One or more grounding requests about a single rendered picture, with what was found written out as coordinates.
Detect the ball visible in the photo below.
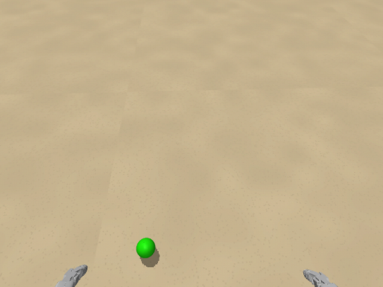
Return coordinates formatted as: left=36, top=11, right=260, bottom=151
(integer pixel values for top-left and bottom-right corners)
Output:
left=136, top=238, right=155, bottom=258

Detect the right robot hand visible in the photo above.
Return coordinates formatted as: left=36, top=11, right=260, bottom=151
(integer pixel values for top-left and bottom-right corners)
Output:
left=303, top=270, right=337, bottom=287

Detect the left robot hand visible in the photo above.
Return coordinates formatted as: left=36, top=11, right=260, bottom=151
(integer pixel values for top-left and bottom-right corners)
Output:
left=55, top=265, right=87, bottom=287

